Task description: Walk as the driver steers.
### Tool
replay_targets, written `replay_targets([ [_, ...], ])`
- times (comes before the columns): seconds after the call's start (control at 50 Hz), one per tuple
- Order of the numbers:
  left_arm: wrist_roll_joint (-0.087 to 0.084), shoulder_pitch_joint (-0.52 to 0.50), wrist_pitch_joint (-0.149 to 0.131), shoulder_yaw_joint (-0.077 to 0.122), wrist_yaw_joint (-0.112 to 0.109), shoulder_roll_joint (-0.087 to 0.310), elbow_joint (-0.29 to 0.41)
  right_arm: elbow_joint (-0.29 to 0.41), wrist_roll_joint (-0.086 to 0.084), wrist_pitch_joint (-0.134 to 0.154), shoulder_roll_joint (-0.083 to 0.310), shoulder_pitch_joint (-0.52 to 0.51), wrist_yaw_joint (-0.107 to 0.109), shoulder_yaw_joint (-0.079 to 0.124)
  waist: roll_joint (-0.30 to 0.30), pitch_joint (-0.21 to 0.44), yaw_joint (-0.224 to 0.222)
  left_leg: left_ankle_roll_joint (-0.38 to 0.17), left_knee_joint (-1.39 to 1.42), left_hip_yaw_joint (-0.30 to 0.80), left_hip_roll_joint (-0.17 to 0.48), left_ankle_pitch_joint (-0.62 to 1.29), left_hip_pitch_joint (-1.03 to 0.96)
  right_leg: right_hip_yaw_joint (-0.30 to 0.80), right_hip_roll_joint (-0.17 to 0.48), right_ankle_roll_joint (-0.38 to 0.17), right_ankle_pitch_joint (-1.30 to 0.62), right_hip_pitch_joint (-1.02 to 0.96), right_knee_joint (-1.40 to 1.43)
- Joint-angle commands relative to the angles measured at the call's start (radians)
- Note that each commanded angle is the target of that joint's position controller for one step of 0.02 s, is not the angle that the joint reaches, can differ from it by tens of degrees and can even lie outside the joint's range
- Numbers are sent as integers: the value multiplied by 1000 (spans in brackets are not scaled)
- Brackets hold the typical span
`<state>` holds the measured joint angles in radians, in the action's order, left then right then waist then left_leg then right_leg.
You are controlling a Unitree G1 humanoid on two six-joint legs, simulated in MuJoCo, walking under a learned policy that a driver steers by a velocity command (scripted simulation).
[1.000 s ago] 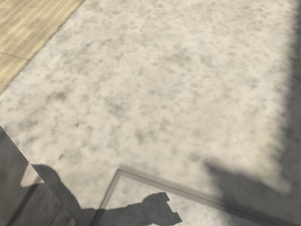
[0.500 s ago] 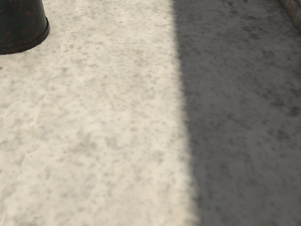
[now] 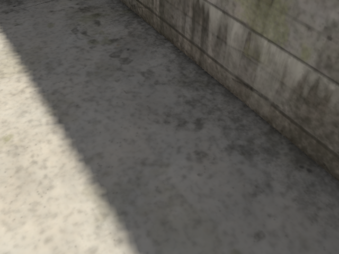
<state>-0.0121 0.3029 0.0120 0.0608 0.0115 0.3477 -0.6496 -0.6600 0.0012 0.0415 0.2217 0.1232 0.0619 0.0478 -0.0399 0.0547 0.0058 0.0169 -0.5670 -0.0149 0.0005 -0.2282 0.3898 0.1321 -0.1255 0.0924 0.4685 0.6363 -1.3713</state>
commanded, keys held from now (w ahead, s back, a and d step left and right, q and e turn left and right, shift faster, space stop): q+shift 0.82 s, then w+q+shift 0.14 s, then w+shift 0.04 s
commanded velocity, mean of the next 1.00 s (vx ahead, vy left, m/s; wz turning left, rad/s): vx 0.07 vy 0.00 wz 0.68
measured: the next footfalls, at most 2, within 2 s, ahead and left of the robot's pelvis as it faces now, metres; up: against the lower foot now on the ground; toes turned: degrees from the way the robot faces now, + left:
right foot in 0.14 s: +0.12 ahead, -0.12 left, +0.00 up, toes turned +5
left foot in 0.54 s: -0.01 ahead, +0.16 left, +0.00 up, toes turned +23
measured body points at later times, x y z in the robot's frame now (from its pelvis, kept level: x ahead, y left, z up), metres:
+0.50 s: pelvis -0.01 +0.02 +0.00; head -0.01 +0.02 +0.45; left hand +0.13 +0.30 -0.07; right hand +0.20 -0.21 -0.09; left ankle -0.04 +0.14 -0.69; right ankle +0.08 -0.13 -0.73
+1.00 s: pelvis +0.01 +0.06 +0.02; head -0.01 +0.09 +0.46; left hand -0.05 +0.38 -0.07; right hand +0.27 +0.00 -0.06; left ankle -0.04 +0.15 -0.73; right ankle +0.13 -0.06 -0.67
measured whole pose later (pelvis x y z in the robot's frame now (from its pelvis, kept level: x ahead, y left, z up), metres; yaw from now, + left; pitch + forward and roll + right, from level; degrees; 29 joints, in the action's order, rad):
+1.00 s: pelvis +0.01 +0.06 +0.02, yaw +44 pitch +3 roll -3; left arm 0.06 0.16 -0.06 0.08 -0.03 0.28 -0.64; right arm -0.60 0.01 0.09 0.21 0.26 -0.11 0.01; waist -0.01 0.04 0.00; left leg -0.05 -0.52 0.33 -0.13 -0.23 0.31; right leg 0.04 0.00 0.09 0.35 0.51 -0.92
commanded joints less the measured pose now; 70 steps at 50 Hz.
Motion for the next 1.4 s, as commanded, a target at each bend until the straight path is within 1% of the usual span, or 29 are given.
replay_targets([
  [0.02, 15, 63, 37, -45, -11, -110, 113, 33, -7, 9, 18, -129, 30, -36, 130, 8, -104, -187, 236, 138, 148, 607, 108, -13, 126, 10, -165, -118, 238],
  [0.06, 35, -17, 4, -76, 7, -162, 136, -14, -24, -13, 55, -70, 31, -22, 95, 70, -56, -203, 225, 104, 85, 582, 59, -87, 122, 1, -245, -261, 564],
  [0.12, 24, -24, 5, -35, -6, -46, 132, -33, -30, -27, 143, -19, 19, 10, 100, 97, -63, -190, 163, 168, 89, 341, 24, -112, 74, -29, -360, -444, 823],
  [0.14, 37, -19, 14, -14, -21, 19, 155, -37, -32, -22, 126, 5, 10, 7, 51, 112, -73, -125, 89, 184, 56, 126, 94, -34, 147, -59, -378, -549, 864],
  [0.16, 63, 10, 27, 8, -37, 121, 187, -19, -9, -17, 75, 28, -3, -8, -160, 172, -69, -36, -164, 111, -36, -260, 236, 194, 417, -154, -574, -687, 879],
  [0.18, 81, 4, 43, 28, -39, 167, 193, 2, -33, -5, 126, 61, -4, 4, -371, 247, -80, -10, -397, 15, -83, -436, 326, 336, 594, -332, -573, -650, 952],
  [0.2, 91, -28, 43, 21, -36, 119, 209, -12, -55, -14, 206, 42, 5, 37, -292, 202, -99, 5, -603, 29, -56, -393, 346, 328, 551, -363, -403, -571, 1016],
  [0.26, 57, -240, 35, -12, -54, 9, 234, -12, -24, -79, 181, 109, 27, 58, -215, 57, -1, 58, -841, 52, -18, -243, 385, 150, 448, -225, -215, -385, 1029],
  [0.34, 60, -283, 18, -29, -52, -51, 199, 33, -13, -115, 139, 152, 25, 51, -117, 60, 18, 103, -963, 29, -25, -77, 315, 12, 452, -245, -338, -318, 1000],
  [0.44, 19, -262, 11, 11, -66, 10, 121, 114, -1, -101, 48, 96, -13, 3, -194, 59, -1, 36, -442, -21, 45, -168, 112, -122, 460, -216, -337, -348, 979],
  [0.5, -17, -236, -7, 45, -59, 63, 58, 90, -1, -94, 91, 196, -49, 24, -203, 30, 39, -26, -165, -110, 30, -133, -79, -169, 460, -227, -334, -342, 927],
  [0.54, -35, -193, -2, 36, -52, -7, 27, 53, 13, -88, 138, 266, -50, 46, 26, -38, 48, -95, 74, -27, -10, 89, -201, -281, 363, -121, -188, -202, 648],
  [0.56, 3, -175, 11, 25, -49, -68, 59, 92, 16, -79, 267, 259, -35, 71, 396, -118, 3, -213, 116, 387, 223, 473, -253, -308, 242, -4, 210, 137, 245],
  [0.58, 13, -306, 16, 32, -43, -46, 136, 163, 32, -61, 308, 209, -47, 69, 419, -47, 48, -345, 226, 622, 297, 390, -146, -75, 157, 9, 209, 181, 99],
  [0.64, 9, -287, 6, 52, -43, -4, 109, 199, 0, -60, 211, 97, -30, 59, 209, -39, 30, -255, 246, 501, 213, -55, -160, -26, 188, -3, -39, 183, 37],
  [0.72, 15, -293, -26, 38, -19, -32, 119, 237, -18, -74, 136, 51, -12, 25, 138, 70, -7, -249, 189, 456, 155, 191, -200, -38, 122, -17, -164, 100, 19],
  [0.82, 7, -334, -41, 16, -36, -40, 137, 238, -25, -73, 164, 92, 3, 42, 134, 70, 21, -224, 202, 539, 149, 235, -364, -13, 77, -25, -144, 122, 267],
  [0.84, 87, -162, -75, 40, -59, 36, 74, 127, 73, 26, 110, 284, -101, 2, 298, 49, 12, -248, 239, 670, 212, -176, -388, 52, 174, -13, -163, 217, 149],
  [0.88, 113, -198, -95, 28, -80, 26, 69, 109, 38, 81, 98, 224, -176, -1, 192, -38, 4, -223, 283, 698, 196, -427, -276, -14, 182, -21, -146, 251, 192],
  [0.96, 72, -216, -99, 18, -43, -44, 94, 148, 4, 80, 154, 52, -181, 18, 148, -26, -17, -175, 271, 564, 47, -348, 29, -121, 114, 8, -137, -199, 460],
  [1.04, 59, -261, -95, 3, 10, -75, 105, 156, -10, 57, 140, 94, -157, 33, 189, 5, 42, -231, 189, 670, 104, -353, -117, -141, 121, 2, -52, -196, 673],
  [1.06, 4, -167, -78, 32, 6, 12, 62, 108, -5, -3, 266, 72, -109, 79, 374, 25, -8, -224, 233, 544, 5, -426, -149, -185, 44, -59, 52, -270, 874],
  [1.1, 31, -56, -93, 48, -23, 37, 6, 138, -16, -18, 147, 38, -87, 53, 245, -13, -62, -158, 100, 494, -23, -347, 138, -126, 125, -117, -162, -637, 942],
  [1.12, 55, 33, -112, 54, -37, 89, 0, 154, -19, -2, 45, 30, -85, 25, 15, 30, -104, -113, -163, 371, -87, -322, 274, 122, 337, -158, 45, -774, 1079],
  [1.14, 73, 39, -121, 78, -27, 189, -1, 215, -26, 5, 41, -67, -76, 19, -156, -40, -122, -94, -326, 208, -143, -244, 506, 458, 496, -223, 360, -768, 1215],
  [1.16, 61, 57, -119, 77, -5, 145, -24, 251, -4, 15, 110, -154, -75, 31, -136, -112, -125, -96, -422, 207, -41, -182, 583, 536, 533, -282, 398, -712, 1233],
  [1.2, 51, 72, -129, 48, 6, 48, -48, 215, 13, 28, 131, -160, -95, 41, -31, -134, -105, -80, -463, 217, -24, -54, 542, 348, 439, -262, 237, -669, 1196],
  [1.32, 40, 188, -139, 29, -11, 22, -126, 174, 43, 0, 124, -162, -144, 32, -64, -167, -91, -48, -469, 107, -13, 52, 563, 133, 357, -250, -12, -699, 1276],
  [1.4, 37, 204, -137, 31, 0, 11, -169, 220, 27, 13, 82, -313, -161, -7, -58, -196, -105, -38, -218, -41, 36, 151, 359, 36, 309, -249, -326, -588, 1337],
])
Keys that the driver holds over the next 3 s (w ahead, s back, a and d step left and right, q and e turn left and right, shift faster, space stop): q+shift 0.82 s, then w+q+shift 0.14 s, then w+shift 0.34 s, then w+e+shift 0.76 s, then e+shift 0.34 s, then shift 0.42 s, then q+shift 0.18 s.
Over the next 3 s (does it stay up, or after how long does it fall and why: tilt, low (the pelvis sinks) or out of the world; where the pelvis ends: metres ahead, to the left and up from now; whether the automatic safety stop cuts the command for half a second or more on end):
stays up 0.86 0.65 0.00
